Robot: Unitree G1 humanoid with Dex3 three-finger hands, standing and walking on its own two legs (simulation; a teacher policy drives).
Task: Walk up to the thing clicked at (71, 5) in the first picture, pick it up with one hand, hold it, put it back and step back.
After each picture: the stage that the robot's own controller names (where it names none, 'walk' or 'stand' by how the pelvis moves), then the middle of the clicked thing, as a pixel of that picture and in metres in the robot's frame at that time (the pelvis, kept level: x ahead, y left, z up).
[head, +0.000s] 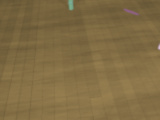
stand; (70, 1) +2.20 +0.16 -0.66
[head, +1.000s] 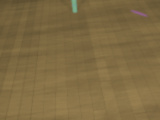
walk; (74, 3) +2.06 +0.25 -0.65
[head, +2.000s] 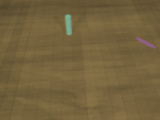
walk; (68, 25) +1.50 +0.24 -0.64
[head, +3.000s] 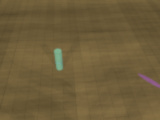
walk; (58, 59) +1.01 +0.22 -0.63
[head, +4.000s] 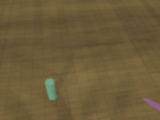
walk; (51, 90) +0.65 +0.22 -0.64
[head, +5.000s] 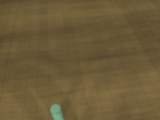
stand; (57, 115) +0.43 +0.20 -0.63
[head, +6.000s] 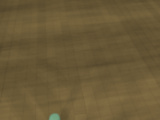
stand; out of the picture +0.40 +0.20 -0.66
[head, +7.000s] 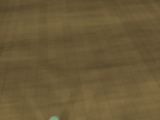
stand; out of the picture +0.39 +0.20 -0.66
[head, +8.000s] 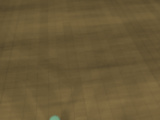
stand; out of the picture +0.39 +0.19 -0.66
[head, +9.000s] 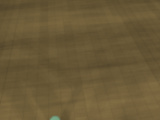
stand; out of the picture +0.38 +0.19 -0.66
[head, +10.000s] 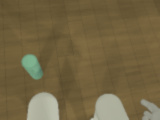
go down; (33, 68) +0.45 +0.23 -0.39
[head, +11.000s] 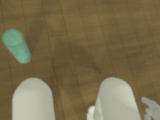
go down; (19, 49) +0.46 +0.26 -0.26
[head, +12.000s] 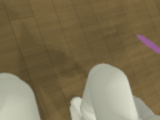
close in; out of the picture +0.44 +0.30 -0.17
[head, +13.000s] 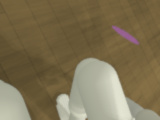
close; out of the picture +0.43 +0.32 -0.15
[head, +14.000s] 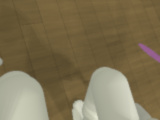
lift; out of the picture +0.37 +0.28 -0.09
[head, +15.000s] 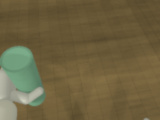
lift; (28, 82) +0.32 +0.17 +0.05
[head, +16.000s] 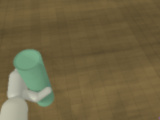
hold; (38, 82) +0.33 +0.15 +0.04
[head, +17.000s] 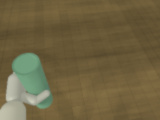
hold; (36, 85) +0.32 +0.16 +0.03
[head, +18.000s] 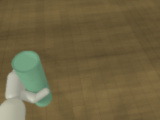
crouch; (36, 83) +0.32 +0.16 +0.04
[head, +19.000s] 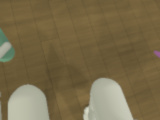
crouch; out of the picture +0.46 +0.25 -0.05
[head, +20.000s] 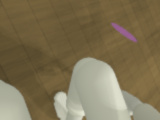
lower; out of the picture +0.42 +0.34 -0.16
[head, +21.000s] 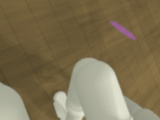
lower; out of the picture +0.43 +0.34 -0.16
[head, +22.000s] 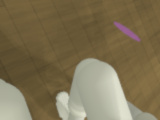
lower; out of the picture +0.42 +0.33 -0.16
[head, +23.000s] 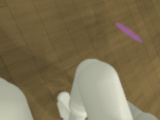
lower; out of the picture +0.41 +0.32 -0.16
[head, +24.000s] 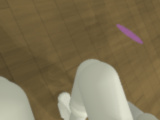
loosen; out of the picture +0.42 +0.33 -0.16
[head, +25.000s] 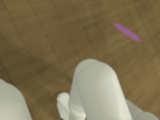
withdraw; out of the picture +0.41 +0.32 -0.16
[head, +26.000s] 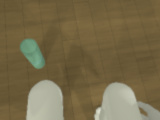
walk; (34, 55) +0.47 +0.25 -0.31
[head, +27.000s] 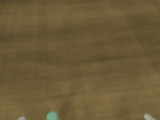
stand; out of the picture +0.39 +0.19 -0.59
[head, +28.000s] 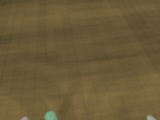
stand; out of the picture +0.40 +0.21 -0.60
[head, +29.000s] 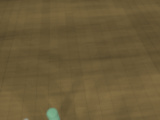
stand; (54, 119) +0.40 +0.21 -0.61
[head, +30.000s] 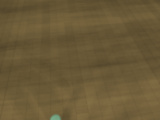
stand; out of the picture +0.41 +0.20 -0.66
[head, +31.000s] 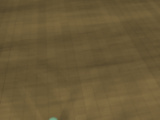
stand; out of the picture +0.38 +0.21 -0.66
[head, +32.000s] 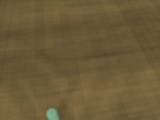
walk; (54, 118) +0.39 +0.21 -0.65
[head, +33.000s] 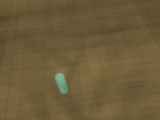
walk; (62, 84) +0.60 +0.21 -0.64
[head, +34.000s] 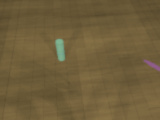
walk; (60, 50) +0.96 +0.18 -0.63
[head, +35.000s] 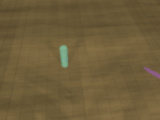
stand; (64, 56) +1.01 +0.18 -0.64
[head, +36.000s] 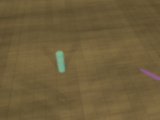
stand; (60, 62) +1.00 +0.20 -0.66
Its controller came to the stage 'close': yes
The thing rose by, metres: 0.68
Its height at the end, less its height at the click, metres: +0.00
